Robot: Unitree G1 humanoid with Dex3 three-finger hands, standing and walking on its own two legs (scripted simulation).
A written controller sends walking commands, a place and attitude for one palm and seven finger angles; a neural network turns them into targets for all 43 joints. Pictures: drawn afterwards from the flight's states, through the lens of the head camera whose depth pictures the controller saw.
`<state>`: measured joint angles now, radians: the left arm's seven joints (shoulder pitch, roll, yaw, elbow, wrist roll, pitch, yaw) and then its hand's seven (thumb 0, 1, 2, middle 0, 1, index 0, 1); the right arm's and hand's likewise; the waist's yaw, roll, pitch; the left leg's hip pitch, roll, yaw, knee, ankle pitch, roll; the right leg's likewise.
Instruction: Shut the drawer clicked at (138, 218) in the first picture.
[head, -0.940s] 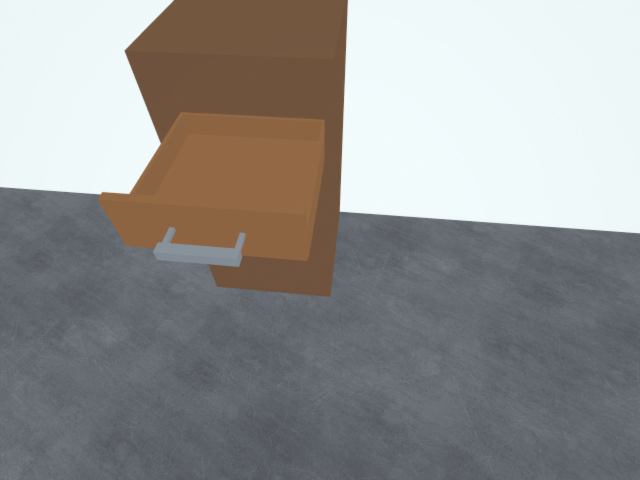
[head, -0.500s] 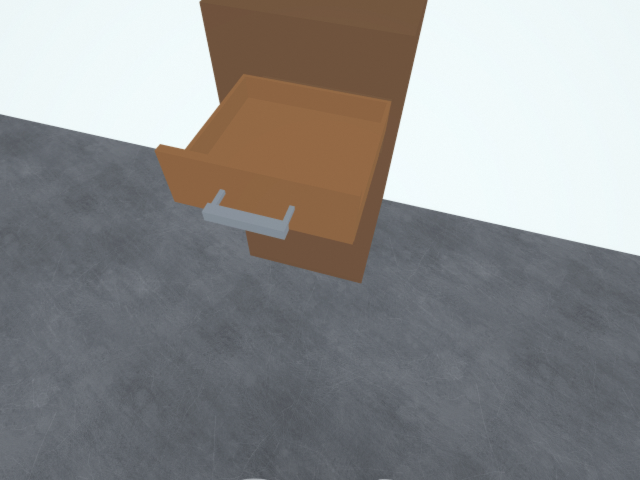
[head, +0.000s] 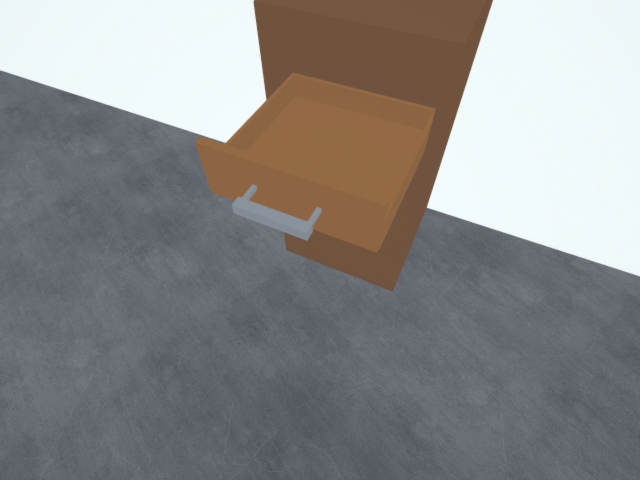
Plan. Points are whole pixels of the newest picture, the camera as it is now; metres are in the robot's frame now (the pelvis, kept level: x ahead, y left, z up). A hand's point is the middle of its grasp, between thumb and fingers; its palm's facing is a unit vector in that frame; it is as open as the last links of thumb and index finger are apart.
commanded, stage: stand and wait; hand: left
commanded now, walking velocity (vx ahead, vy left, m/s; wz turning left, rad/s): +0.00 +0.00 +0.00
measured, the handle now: (277, 209) +0.57 +0.12 -0.08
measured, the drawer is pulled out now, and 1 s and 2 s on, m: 0.30 0.30 0.30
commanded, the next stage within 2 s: turn or walk to find it in 0.26 s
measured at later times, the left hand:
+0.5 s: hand out of the picture +0.03 +0.18 -0.17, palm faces +0.09 -0.97 -0.23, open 7.4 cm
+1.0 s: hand out of the picture -0.01 +0.15 -0.17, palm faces +0.09 -0.98 -0.19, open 7.4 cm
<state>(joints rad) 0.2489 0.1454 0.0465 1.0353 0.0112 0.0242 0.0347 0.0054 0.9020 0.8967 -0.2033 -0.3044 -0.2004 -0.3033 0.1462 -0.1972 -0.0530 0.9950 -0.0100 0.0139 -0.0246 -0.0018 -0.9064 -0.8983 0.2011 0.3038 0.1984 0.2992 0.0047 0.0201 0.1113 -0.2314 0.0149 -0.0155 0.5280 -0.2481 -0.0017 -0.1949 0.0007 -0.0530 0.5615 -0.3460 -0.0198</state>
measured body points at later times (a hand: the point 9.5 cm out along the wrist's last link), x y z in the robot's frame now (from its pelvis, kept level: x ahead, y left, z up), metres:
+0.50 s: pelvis +0.00 -0.01 +0.01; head +0.03 -0.02 +0.45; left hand +0.03 +0.23 -0.15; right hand +0.00 -0.23 -0.16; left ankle +0.00 +0.13 -0.73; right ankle -0.03 -0.10 -0.73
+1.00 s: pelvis +0.00 -0.01 +0.01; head +0.03 -0.02 +0.46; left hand -0.02 +0.20 -0.15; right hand -0.01 -0.22 -0.15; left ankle +0.00 +0.13 -0.73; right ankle -0.03 -0.10 -0.73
